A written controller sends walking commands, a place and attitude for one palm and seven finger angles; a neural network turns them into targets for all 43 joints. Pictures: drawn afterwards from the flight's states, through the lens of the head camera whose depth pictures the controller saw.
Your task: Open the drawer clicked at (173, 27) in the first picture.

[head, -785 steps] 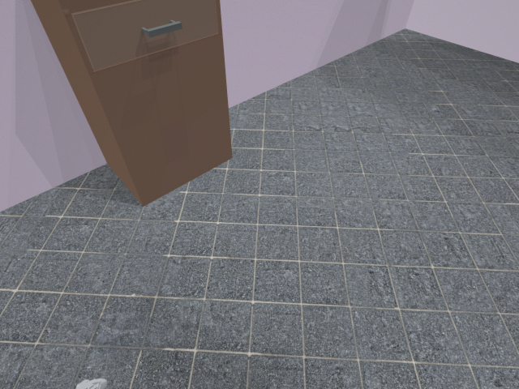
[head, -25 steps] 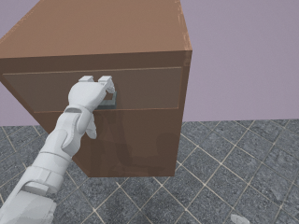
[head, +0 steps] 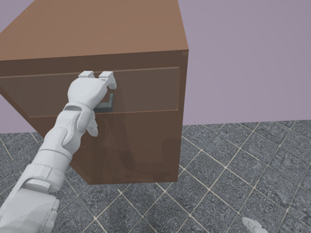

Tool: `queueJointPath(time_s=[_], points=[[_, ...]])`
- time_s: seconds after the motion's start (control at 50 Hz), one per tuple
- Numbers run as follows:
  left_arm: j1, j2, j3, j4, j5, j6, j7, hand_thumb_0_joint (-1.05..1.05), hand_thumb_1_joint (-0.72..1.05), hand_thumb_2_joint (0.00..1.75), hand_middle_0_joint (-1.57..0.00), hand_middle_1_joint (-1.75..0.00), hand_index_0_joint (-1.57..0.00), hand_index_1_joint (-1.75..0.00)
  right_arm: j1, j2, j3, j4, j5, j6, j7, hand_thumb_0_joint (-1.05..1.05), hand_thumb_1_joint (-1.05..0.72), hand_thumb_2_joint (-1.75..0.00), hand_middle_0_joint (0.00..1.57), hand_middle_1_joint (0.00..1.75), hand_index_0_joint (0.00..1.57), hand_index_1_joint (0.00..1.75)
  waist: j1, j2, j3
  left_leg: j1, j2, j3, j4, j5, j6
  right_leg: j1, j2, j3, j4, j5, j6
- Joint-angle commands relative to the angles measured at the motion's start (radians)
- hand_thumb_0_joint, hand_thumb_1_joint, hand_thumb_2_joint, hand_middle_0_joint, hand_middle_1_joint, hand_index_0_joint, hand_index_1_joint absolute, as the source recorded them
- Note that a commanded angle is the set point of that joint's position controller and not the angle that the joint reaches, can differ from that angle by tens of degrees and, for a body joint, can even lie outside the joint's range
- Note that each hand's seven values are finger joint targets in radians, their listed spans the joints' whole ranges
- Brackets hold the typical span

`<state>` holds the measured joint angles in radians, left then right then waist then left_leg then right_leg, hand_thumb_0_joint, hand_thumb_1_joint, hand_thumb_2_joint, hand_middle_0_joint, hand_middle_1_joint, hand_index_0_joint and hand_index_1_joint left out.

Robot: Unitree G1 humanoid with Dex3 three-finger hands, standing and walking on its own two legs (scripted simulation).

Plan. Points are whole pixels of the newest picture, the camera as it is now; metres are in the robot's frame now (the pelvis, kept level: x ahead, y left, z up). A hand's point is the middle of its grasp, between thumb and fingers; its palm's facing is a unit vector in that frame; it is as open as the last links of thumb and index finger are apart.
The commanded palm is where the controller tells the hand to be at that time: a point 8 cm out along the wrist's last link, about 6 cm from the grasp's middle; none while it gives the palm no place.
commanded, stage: move the hooked fingers above the handle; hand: left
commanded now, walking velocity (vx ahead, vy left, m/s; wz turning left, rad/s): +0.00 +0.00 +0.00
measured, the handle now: (92, 102) +0.48 +0.23 +0.05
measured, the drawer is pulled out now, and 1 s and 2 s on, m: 0.00 0.00 0.00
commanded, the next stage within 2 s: none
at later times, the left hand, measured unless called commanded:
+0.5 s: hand (92, 95) +0.43 +0.19 +0.13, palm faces +0.16 -0.04 -0.99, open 13.8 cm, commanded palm +0.39 +0.24 +0.17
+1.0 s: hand (86, 105) +0.41 +0.21 +0.11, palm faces +0.08 -0.02 -1.00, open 13.8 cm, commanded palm +0.40 +0.24 +0.17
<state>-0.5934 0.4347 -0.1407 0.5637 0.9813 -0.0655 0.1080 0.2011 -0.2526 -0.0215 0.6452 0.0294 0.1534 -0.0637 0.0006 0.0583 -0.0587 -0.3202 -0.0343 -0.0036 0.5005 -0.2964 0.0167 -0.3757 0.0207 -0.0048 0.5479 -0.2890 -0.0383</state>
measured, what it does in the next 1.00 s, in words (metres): stands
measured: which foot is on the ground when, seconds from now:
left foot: down 0.00-1.00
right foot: down 0.00-1.00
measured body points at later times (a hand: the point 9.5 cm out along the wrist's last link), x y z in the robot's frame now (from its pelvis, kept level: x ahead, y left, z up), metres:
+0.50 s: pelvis +0.00 +0.01 +0.00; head +0.03 -0.01 +0.45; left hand +0.42 +0.19 +0.18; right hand +0.14 -0.23 -0.13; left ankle -0.03 +0.11 -0.73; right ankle -0.01 -0.09 -0.73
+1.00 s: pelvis -0.01 +0.01 +0.00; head +0.03 -0.01 +0.45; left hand +0.40 +0.21 +0.17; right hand +0.11 -0.26 -0.13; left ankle -0.03 +0.11 -0.73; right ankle -0.01 -0.09 -0.73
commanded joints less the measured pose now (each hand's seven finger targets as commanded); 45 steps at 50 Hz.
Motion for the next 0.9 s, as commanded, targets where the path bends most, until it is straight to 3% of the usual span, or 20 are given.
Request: queueJointPath(time_s=[0.0, 0.04, 0.1, 0.18, 0.26, 0.3, 0.34, 0.36, 0.38, 0.44, 0.5, 0.52, 0.56, 0.58, 0.6, 0.66, 0.74, 0.8, 0.84, 0.88], points=[[-0.425, 0.370, 0.217, -0.103, 0.021, 0.113, 0.110, 0.00, -0.50, 0.30, -0.30, -1.20, -0.30, -1.20, -0.060, -0.105, -0.019, -0.097, 0.005, -0.032, -0.001, 0.00, -0.90, -0.90, 0.20, 0.30, 0.20, 0.30, 0.057, -0.046, -0.346, -0.021, -0.017, 0.038, -0.051, 0.357, 0.014, 0.320, -0.020, 0.026, -0.043, 0.391, 0.000], [-0.344, 0.348, 0.192, -0.054, 0.021, 0.173, 0.075, 0.00, -0.50, 0.30, -0.30, -1.20, -0.30, -1.20, -0.061, -0.120, -0.023, -0.099, 0.006, -0.026, 0.002, 0.00, -0.90, -0.90, 0.20, 0.30, 0.20, 0.30, 0.048, -0.095, -0.343, -0.018, -0.012, 0.048, -0.054, 0.357, 0.018, 0.330, -0.022, 0.024, -0.049, 0.416, 0.008], [-0.279, 0.236, 0.071, -0.048, -0.016, 0.224, -0.036, 0.00, -0.50, 0.30, -0.30, -1.20, -0.30, -1.20, -0.062, -0.142, -0.027, -0.131, 0.021, -0.009, 0.001, 0.00, -0.90, -0.90, 0.20, 0.30, 0.20, 0.30, 0.007, -0.147, -0.313, -0.002, -0.009, 0.052, -0.054, 0.335, 0.033, 0.319, -0.030, 0.022, -0.066, 0.444, 0.020], [-0.358, 0.072, -0.096, -0.289, -0.078, 0.145, -0.168, 0.00, -0.50, 0.30, -0.30, -1.20, -0.30, -1.20, -0.067, -0.138, -0.035, -0.175, 0.015, -0.020, 0.001, 0.00, -0.90, -0.90, 0.20, 0.30, 0.20, 0.30, -0.042, -0.141, -0.299, 0.094, -0.020, 0.026, -0.032, 0.345, 0.051, 0.243, -0.022, 0.012, -0.075, 0.432, 0.021], [-0.525, 0.159, -0.026, -0.402, -0.064, -0.010, -0.132, 0.00, -0.50, 0.30, -0.30, -1.20, -0.30, -1.20, -0.016, -0.117, -0.039, -0.134, 0.001, -0.044, -0.013, 0.00, -0.90, -0.90, 0.20, 0.30, 0.20, 0.30, -0.038, -0.038, -0.319, 0.156, -0.025, -0.010, -0.002, 0.352, 0.046, 0.154, -0.011, 0.016, -0.060, 0.349, 0.002], [-0.583, 0.274, 0.100, -0.410, -0.045, -0.061, -0.052, 0.00, -0.50, 0.30, -0.30, -1.20, -0.30, -1.20, 0.009, -0.112, -0.048, -0.109, 0.000, -0.048, -0.015, 0.00, -0.90, -0.90, 0.20, 0.30, 0.20, 0.30, -0.015, 0.007, -0.367, 0.160, -0.023, -0.020, 0.003, 0.387, 0.029, 0.158, -0.005, 0.011, -0.046, 0.337, -0.009], [-0.562, 0.354, 0.214, -0.323, -0.026, -0.066, 0.038, 0.00, -0.50, 0.30, -0.30, -1.20, -0.30, -1.20, 0.017, -0.101, -0.040, -0.087, 0.000, -0.052, -0.015, 0.00, -0.90, -0.90, 0.20, 0.30, 0.20, 0.30, 0.019, -0.004, -0.372, 0.106, -0.026, -0.018, 0.000, 0.416, 0.014, 0.190, -0.001, -0.001, -0.027, 0.345, -0.016], [-0.545, 0.334, 0.213, -0.272, -0.021, -0.046, 0.077, 0.00, -0.50, 0.30, -0.30, -1.20, -0.30, -1.20, 0.004, -0.092, -0.035, -0.081, 0.001, -0.053, -0.011, 0.00, -0.90, -0.90, 0.20, 0.30, 0.20, 0.30, 0.027, -0.027, -0.359, 0.082, -0.025, -0.013, -0.006, 0.415, 0.008, 0.195, 0.000, -0.005, -0.023, 0.345, -0.015], [-0.522, 0.366, 0.249, -0.237, -0.014, -0.017, 0.115, 0.00, -0.50, 0.30, -0.30, -1.20, -0.30, -1.20, -0.006, -0.097, -0.032, -0.075, 0.003, -0.052, -0.006, 0.00, -0.90, -0.90, 0.20, 0.30, 0.20, 0.30, 0.045, -0.012, -0.358, 0.061, -0.024, -0.012, -0.016, 0.416, 0.000, 0.206, 0.004, -0.009, -0.023, 0.334, -0.019], [-0.479, 0.321, 0.186, -0.085, 0.002, 0.098, 0.147, 0.00, -0.50, 0.30, -0.30, -1.20, -0.30, -1.20, -0.055, -0.099, -0.014, -0.070, 0.009, -0.037, 0.002, 0.00, -0.90, -0.90, 0.20, 0.30, 0.20, 0.30, 0.048, -0.047, -0.288, 0.010, -0.013, 0.018, -0.047, 0.366, -0.007, 0.216, -0.003, -0.010, -0.041, 0.312, -0.015], [-0.365, 0.317, 0.158, 0.064, 0.035, 0.232, 0.103, 0.00, -0.50, 0.30, -0.30, -1.20, -0.30, -1.20, -0.070, -0.118, -0.006, -0.072, 0.006, -0.006, 0.013, 0.00, -0.90, -0.90, 0.20, 0.30, 0.20, 0.30, 0.063, -0.064, -0.310, -0.011, -0.002, 0.034, -0.073, 0.381, -0.010, 0.274, -0.011, -0.006, -0.049, 0.343, -0.011], [-0.341, 0.279, 0.113, 0.076, 0.033, 0.276, 0.068, 0.00, -0.50, 0.30, -0.30, -1.20, -0.30, -1.20, -0.074, -0.127, -0.006, -0.085, 0.008, 0.005, 0.016, 0.00, -0.90, -0.90, 0.20, 0.30, 0.20, 0.30, 0.057, -0.077, -0.322, -0.006, 0.001, 0.041, -0.075, 0.379, -0.004, 0.292, -0.014, -0.003, -0.054, 0.361, -0.006], [-0.315, 0.251, 0.075, 0.030, 0.015, 0.306, -0.009, 0.00, -0.50, 0.30, -0.30, -1.20, -0.30, -1.20, -0.071, -0.139, -0.008, -0.115, 0.021, 0.024, 0.017, 0.00, -0.90, -0.90, 0.20, 0.30, 0.20, 0.30, 0.037, -0.136, -0.317, 0.006, 0.008, 0.040, -0.080, 0.384, 0.008, 0.300, -0.017, -0.007, -0.064, 0.380, 0.000], [-0.285, 0.287, 0.110, 0.046, -0.001, 0.309, -0.035, 0.00, -0.50, 0.30, -0.30, -1.20, -0.30, -1.20, -0.081, -0.146, -0.006, -0.127, 0.024, 0.031, 0.012, 0.00, -0.90, -0.90, 0.20, 0.30, 0.20, 0.30, 0.043, -0.162, -0.298, 0.004, 0.007, 0.044, -0.087, 0.366, 0.012, 0.315, -0.017, -0.003, -0.074, 0.370, 0.002], [-0.302, 0.313, 0.119, 0.033, -0.013, 0.304, -0.060, 0.00, -0.50, 0.30, -0.30, -1.20, -0.30, -1.20, -0.087, -0.151, -0.001, -0.134, 0.026, 0.033, 0.004, 0.00, -0.90, -0.90, 0.20, 0.30, 0.20, 0.30, 0.037, -0.205, -0.283, -0.010, 0.006, 0.046, -0.094, 0.320, 0.019, 0.323, -0.022, 0.003, -0.082, 0.348, 0.010], [-0.321, 0.290, 0.093, 0.011, -0.012, 0.253, -0.118, 0.00, -0.50, 0.30, -0.30, -1.20, -0.30, -1.20, -0.077, -0.147, 0.003, -0.151, 0.024, 0.023, -0.017, 0.00, -0.90, -0.90, 0.20, 0.30, 0.20, 0.30, 0.020, -0.243, -0.214, -0.025, 0.001, 0.043, -0.096, 0.252, 0.033, 0.288, -0.026, 0.008, -0.099, 0.299, 0.016], [-0.434, 0.306, 0.127, -0.227, -0.006, 0.056, -0.121, 0.00, -0.50, 0.30, -0.30, -1.20, -0.30, -1.20, -0.041, -0.131, -0.024, -0.170, 0.006, -0.009, -0.024, 0.00, -0.90, -0.90, 0.20, 0.30, 0.20, 0.30, 0.015, -0.081, -0.326, 0.059, -0.010, 0.019, -0.049, 0.312, 0.046, 0.271, -0.020, 0.025, -0.068, 0.333, 0.001], [-0.576, 0.248, 0.071, -0.412, -0.014, -0.061, -0.058, 0.00, -0.50, 0.30, -0.30, -1.20, -0.30, -1.20, 0.000, -0.109, -0.052, -0.150, 0.000, -0.044, -0.017, 0.00, -0.90, -0.90, 0.20, 0.30, 0.20, 0.30, -0.018, 0.089, -0.396, 0.190, -0.006, -0.008, -0.005, 0.394, 0.035, 0.150, -0.004, 0.017, -0.054, 0.298, -0.010], [-0.563, 0.240, 0.079, -0.372, -0.014, -0.077, -0.003, 0.00, -0.50, 0.30, -0.30, -1.20, -0.30, -1.20, 0.026, -0.107, -0.058, -0.121, 0.002, -0.056, -0.012, 0.00, -0.90, -0.90, 0.20, 0.30, 0.20, 0.30, -0.024, 0.104, -0.373, 0.201, -0.006, -0.019, 0.006, 0.406, 0.018, 0.095, 0.005, 0.005, -0.052, 0.264, -0.014], [-0.579, 0.261, 0.108, -0.296, -0.020, -0.057, 0.048, 0.00, -0.50, 0.30, -0.30, -1.20, -0.30, -1.20, 0.041, -0.117, -0.059, -0.089, 0.007, -0.061, -0.006, 0.00, -0.90, -0.90, 0.20, 0.30, 0.20, 0.30, -0.028, 0.034, -0.332, 0.152, -0.009, -0.022, -0.005, 0.379, 0.010, 0.095, 0.011, -0.006, -0.058, 0.251, -0.016]])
